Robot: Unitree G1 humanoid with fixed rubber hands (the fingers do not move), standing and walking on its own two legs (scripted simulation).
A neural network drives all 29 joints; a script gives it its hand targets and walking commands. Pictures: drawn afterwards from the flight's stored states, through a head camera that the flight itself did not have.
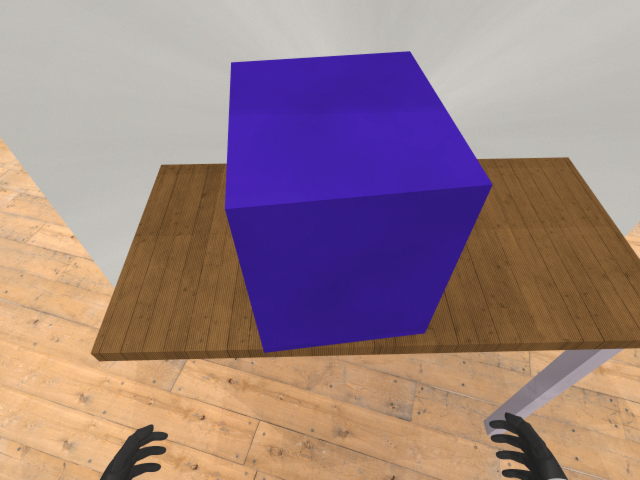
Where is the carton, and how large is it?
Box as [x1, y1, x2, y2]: [225, 51, 492, 352]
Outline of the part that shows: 409,51 231,62 225,210 264,352 423,333 427,327 492,184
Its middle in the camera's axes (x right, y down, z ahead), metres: +0.02 -0.05 +0.54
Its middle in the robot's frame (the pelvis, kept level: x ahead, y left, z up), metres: +0.45 +0.00 +0.09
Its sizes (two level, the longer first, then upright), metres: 0.274 0.243 0.299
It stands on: a table, 0.70 m high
